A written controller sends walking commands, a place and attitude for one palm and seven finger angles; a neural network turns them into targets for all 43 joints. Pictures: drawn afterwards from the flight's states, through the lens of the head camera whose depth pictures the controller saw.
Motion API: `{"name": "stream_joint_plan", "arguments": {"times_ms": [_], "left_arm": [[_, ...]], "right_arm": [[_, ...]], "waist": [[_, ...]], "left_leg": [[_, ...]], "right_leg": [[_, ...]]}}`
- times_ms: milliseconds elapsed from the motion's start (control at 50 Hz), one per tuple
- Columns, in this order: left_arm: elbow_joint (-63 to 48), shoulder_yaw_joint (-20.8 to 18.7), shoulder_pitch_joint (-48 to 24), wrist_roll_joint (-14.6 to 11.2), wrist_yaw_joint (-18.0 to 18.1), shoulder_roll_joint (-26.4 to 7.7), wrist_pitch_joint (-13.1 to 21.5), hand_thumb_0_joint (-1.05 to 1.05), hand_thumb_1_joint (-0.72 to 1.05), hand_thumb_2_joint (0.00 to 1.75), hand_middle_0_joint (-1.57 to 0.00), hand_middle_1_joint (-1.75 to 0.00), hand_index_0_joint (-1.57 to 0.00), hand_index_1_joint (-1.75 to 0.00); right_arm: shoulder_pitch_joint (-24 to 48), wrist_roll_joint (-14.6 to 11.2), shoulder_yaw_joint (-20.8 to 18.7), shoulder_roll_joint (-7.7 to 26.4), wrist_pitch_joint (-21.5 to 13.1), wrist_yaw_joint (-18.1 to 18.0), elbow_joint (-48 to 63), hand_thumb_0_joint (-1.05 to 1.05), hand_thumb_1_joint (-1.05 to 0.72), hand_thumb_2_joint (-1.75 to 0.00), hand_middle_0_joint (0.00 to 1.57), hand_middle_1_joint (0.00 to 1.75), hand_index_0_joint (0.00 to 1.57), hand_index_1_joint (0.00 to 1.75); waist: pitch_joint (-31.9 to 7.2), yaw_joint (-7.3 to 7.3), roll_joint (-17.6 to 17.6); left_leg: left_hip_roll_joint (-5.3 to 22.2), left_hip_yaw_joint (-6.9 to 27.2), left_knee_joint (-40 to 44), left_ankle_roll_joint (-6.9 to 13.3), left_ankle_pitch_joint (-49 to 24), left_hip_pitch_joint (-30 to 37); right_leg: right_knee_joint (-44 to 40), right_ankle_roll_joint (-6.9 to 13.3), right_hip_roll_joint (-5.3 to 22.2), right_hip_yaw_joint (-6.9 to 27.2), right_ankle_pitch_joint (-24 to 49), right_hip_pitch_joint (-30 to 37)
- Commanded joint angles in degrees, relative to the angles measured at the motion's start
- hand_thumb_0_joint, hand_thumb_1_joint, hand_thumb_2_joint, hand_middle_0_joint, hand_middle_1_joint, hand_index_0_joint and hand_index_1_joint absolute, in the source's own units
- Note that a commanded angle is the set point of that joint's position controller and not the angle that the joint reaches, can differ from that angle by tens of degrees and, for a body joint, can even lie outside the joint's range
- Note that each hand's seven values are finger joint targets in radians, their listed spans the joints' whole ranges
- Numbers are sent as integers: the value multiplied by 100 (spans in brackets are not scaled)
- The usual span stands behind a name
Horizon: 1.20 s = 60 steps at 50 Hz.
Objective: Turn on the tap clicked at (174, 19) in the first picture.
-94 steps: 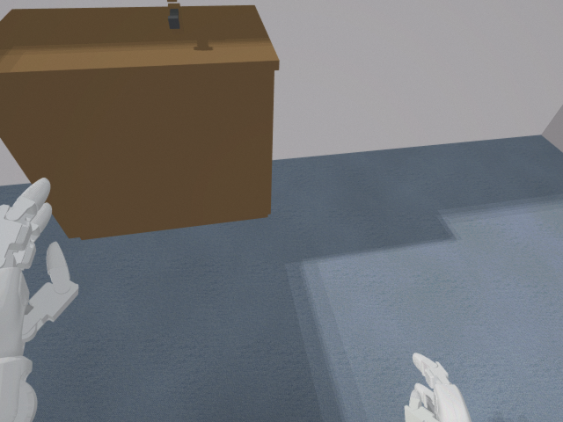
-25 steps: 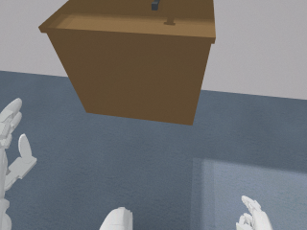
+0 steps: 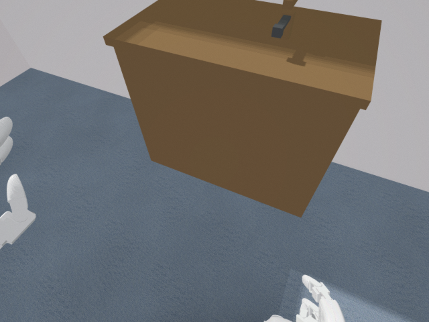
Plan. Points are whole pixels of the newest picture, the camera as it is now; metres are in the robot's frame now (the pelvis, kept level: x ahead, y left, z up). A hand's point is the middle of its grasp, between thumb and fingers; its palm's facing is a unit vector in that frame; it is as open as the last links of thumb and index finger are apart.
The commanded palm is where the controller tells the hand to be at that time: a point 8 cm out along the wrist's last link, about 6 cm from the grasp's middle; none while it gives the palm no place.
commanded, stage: walk to a spot facing it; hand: left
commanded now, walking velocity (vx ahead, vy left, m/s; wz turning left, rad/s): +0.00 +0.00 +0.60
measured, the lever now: (277, 31) +0.86 -0.12 +0.12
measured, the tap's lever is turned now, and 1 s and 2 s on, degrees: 0 0 0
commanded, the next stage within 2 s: none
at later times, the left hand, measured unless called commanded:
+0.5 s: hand (7, 238) +0.18 +0.26 +0.18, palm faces +0.60 -0.68 -0.41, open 7.4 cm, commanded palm +0.11 +0.28 +0.19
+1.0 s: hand out of the picture +0.05 +0.21 +0.17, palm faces +0.79 -0.46 -0.40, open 7.4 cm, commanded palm -0.03 +0.22 +0.19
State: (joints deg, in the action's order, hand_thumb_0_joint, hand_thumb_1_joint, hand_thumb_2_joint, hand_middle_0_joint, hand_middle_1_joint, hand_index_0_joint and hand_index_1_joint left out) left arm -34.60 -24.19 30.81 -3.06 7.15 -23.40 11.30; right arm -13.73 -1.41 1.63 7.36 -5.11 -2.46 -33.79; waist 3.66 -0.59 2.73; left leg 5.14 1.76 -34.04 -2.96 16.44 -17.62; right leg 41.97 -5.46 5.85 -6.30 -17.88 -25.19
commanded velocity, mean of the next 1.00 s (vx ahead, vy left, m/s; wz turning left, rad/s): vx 0.00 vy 0.00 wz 0.60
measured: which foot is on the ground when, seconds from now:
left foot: down 0.00-0.04, up 0.06-0.38, down 0.40-0.74, up 0.76-1.00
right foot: up 0.00-0.02, down 0.04-0.40, up 0.42-0.70, down 0.72-1.00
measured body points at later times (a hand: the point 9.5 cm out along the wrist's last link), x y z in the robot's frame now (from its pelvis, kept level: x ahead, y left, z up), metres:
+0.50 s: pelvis +0.04 -0.03 +0.00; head +0.06 +0.00 +0.44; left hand +0.14 +0.29 +0.21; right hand +0.28 -0.22 -0.06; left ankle +0.01 +0.08 -0.73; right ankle +0.05 -0.16 -0.68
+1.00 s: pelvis +0.00 -0.11 +0.01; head +0.02 -0.11 +0.46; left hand +0.00 +0.23 +0.19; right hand +0.29 -0.23 -0.08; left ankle -0.10 +0.01 -0.66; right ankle +0.10 -0.16 -0.73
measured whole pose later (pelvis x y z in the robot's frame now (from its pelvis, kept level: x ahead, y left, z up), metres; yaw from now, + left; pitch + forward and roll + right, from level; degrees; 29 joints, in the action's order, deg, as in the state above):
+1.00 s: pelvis +0.00 -0.11 +0.01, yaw +36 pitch -1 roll +3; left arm -26.0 -17.2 26.0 -2.2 8.3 -19.4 7.4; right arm -11.5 0.5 -1.3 14.9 -3.0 -6.0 -36.7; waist 1.9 0.4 -1.0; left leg 2.9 -3.3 -56.6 -3.0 24.8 -23.7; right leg 28.0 1.7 8.0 -13.9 -11.5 -15.0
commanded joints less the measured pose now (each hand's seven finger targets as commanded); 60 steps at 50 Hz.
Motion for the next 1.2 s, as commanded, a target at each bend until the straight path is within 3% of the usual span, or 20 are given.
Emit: {"name": "stream_joint_plan", "arguments": {"times_ms": [0, 20, 100, 160, 260, 340, 360, 400, 440, 500, 660, 700, 720, 740, 840, 1000, 1060, 1080, 1120, 1180], "left_arm": [[-620, -342, -1132, 189, 171, -687, 101, 0, 90, 90, -20, -30, -20, -30], [-407, -590, -1171, 183, 271, -1120, -27, 0, 90, 90, -20, -30, -20, -30], [-558, -255, -1554, 270, 229, -965, 101, 0, 90, 90, -20, -30, -20, -30], [-693, -401, -1130, 202, 279, -946, 193, 0, 90, 90, -20, -30, -20, -30], [-1152, -712, -311, 54, 428, -960, 176, 0, 90, 90, -20, -30, -20, -30], [-1233, -613, -276, -40, 448, -806, 153, 0, 90, 90, -20, -30, -20, -30], [-1299, -581, -353, -72, 438, -804, 196, 0, 90, 90, -20, -30, -20, -30], [-1522, -546, -394, 39, 324, -955, 443, 0, 90, 90, -20, -30, -20, -30], [-1117, -450, -368, 165, 142, -899, 353, 0, 90, 90, -20, -30, -20, -30], [-1769, -317, -676, 126, 172, -812, 364, 0, 90, 90, -20, -30, -20, -30], [-923, -394, -320, -51, 146, -694, 57, 0, 90, 90, -20, -30, -20, -30], [-505, -394, -578, 39, 156, -773, -16, 0, 90, 90, -20, -30, -20, -30], [-332, -458, -764, 74, 214, -1056, -99, 0, 90, 90, -20, -30, -20, -30], [-125, -529, -944, -21, 266, -1086, -152, 0, 90, 90, -20, -30, -20, -30], [112, -111, -954, 98, 145, -709, -20, 0, 90, 90, -20, -30, -20, -30], [-1173, -472, -753, 89, 442, -999, 175, 0, 90, 90, -20, -30, -20, -30], [-1202, -448, -615, 24, 448, -810, 165, 0, 90, 90, -20, -30, -20, -30], [-1174, -405, -627, -12, 424, -779, 178, 0, 90, 90, -20, -30, -20, -30], [-1552, -278, -688, -21, 325, -759, 373, 0, 90, 90, -20, -30, -20, -30], [-1221, -321, -841, 219, 124, -801, 404, 0, 90, 90, -20, -30, -20, -30]], "right_arm": [[498, -22, -358, 708, -387, -176, 736, 0, -90, -90, 20, 30, 20, 30], [656, 69, -391, 779, -394, -257, 778, 0, -90, -90, 20, 30, 20, 30], [915, 195, -355, 914, -197, -252, 492, 0, -90, -90, 20, 30, 20, 30], [1033, 155, -385, 912, -101, -319, 649, 0, -90, -90, 20, 30, 20, 30], [889, 156, -468, 872, 22, -321, 1032, 0, -90, -90, 20, 30, 20, 30], [547, 144, -493, 913, 158, -295, 1153, 0, -90, -90, 20, 30, 20, 30], [496, 127, -527, 1008, 163, -308, 1175, 0, -90, -90, 20, 30, 20, 30], [455, 111, -588, 1189, -36, -204, 1144, 0, -90, -90, 20, 30, 20, 30], [571, 150, -543, 1180, -92, -74, 995, 0, -90, -90, 20, 30, 20, 30], [498, 37, -590, 1171, -269, 30, 934, 0, -90, -90, 20, 30, 20, 30], [556, 104, -422, 1080, -336, -4, 777, 0, -90, -90, 20, 30, 20, 30], [565, 44, -383, 951, -266, -40, 756, 0, -90, -90, 20, 30, 20, 30], [633, 45, -345, 806, -228, -64, 848, 0, -90, -90, 20, 30, 20, 30], [718, 87, -373, 940, -267, -141, 786, 0, -90, -90, 20, 30, 20, 30], [991, 132, -303, 903, -57, -239, 595, 0, -90, -90, 20, 30, 20, 30], [854, 262, -438, 958, -180, -397, 800, 0, -90, -90, 20, 30, 20, 30], [548, 264, -432, 953, -81, -348, 866, 0, -90, -90, 20, 30, 20, 30], [486, 239, -464, 1005, -52, -339, 910, 0, -90, -90, 20, 30, 20, 30], [445, 196, -530, 1268, -177, -243, 1010, 0, -90, -90, 20, 30, 20, 30], [568, 102, -573, 1199, -280, -37, 766, 0, -90, -90, 20, 30, 20, 30]], "waist": [[-977, -49, -1119], [-991, -109, -2607], [-858, 11, -1211], [-940, 42, -1502], [-1210, -149, -1425], [-1526, 189, -868], [-1615, 267, -161], [-1304, 106, 1968], [-1026, 132, 1217], [-1134, 119, 1427], [-980, 4, 925], [-953, -40, -199], [-848, 10, -1849], [-759, -60, -1885], [-535, 43, -1190], [-1150, -211, -1100], [-1431, 70, -761], [-1429, 165, -369], [-1043, 152, 2043], [-730, 166, 1251]], "left_leg": [[-287, -521, -1397, 384, 1111, -1192], [-670, -466, -3266, 177, 2238, -2111], [-64, -68, -4377, -40, 1002, -1791], [-34, -415, -2932, -41, 998, -1240], [-111, -925, -1059, 30, 1050, -727], [-472, -1081, 591, 67, -218, 250], [-184, -636, 925, 282, -1272, 822], [1890, 2386, 1076, 1560, -6028, 1897], [1666, 1954, 854, 1562, -5402, 1666], [837, 776, 751, 1096, -4301, 1305], [746, 1191, 860, 947, -2170, -79], [197, 627, 8, 537, -481, -622], [-593, -141, -1598, 145, 1317, -1519], [-639, 18, -3047, 59, 1638, -1504], [-305, -218, -3770, -138, 619, -1430], [-172, -689, -724, 145, 1275, -473], [-441, -859, 571, 172, 345, 236], [-358, -747, 961, 245, -237, 703], [1645, 2039, 1444, 1265, -4069, 1538], [1510, 2023, 1366, 1578, -2195, 1090]], "right_leg": [[-2287, 270, 794, 843, 817, 2232], [-2540, 976, 2273, 2910, 1840, 2283], [-2116, 1139, 1922, 1310, 2141, 1759], [-1895, 989, 1620, 21, 3052, 1929], [-1644, 1141, 1780, -21, 3631, 2188], [-426, 727, 1509, -337, 3271, 1941], [469, 455, 1153, -474, 2707, 1405], [2358, 46, -39, -50, -2284, -979], [2348, 78, 129, 416, -1892, -1339], [1078, 51, -190, 174, -856, -493], [-1023, 9, -573, 71, -133, 1470], [-2387, 247, 175, 584, 798, 2115], [-2755, 838, 1679, 2320, 1147, 2241], [-2824, 1164, 2208, 2528, 1615, 1579], [-2664, 978, 1351, 485, 1020, 1196], [-2267, 1228, 1704, 424, 1346, 2018], [-1299, 874, 1463, 56, 1698, 1876], [-611, 641, 1236, -86, 1635, 1476], [1636, 44, -41, -283, -1627, -789], [2683, 175, 159, 462, -1103, -1477]]}}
